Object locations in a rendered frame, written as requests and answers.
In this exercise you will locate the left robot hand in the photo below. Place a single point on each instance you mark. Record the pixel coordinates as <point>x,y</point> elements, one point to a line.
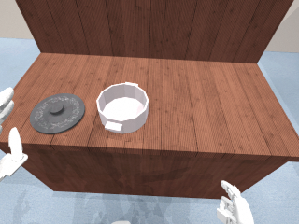
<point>11,162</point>

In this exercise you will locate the lid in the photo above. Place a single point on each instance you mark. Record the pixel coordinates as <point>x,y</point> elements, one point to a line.
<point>44,122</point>

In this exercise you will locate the right robot hand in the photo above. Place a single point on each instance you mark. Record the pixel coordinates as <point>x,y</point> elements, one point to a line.
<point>236,211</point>

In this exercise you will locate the table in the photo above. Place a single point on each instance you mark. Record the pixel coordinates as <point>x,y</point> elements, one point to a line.
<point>212,114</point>

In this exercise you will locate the pot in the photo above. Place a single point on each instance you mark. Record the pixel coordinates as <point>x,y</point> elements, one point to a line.
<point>123,108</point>

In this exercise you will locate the knob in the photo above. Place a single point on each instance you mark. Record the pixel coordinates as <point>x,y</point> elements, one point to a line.
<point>56,108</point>

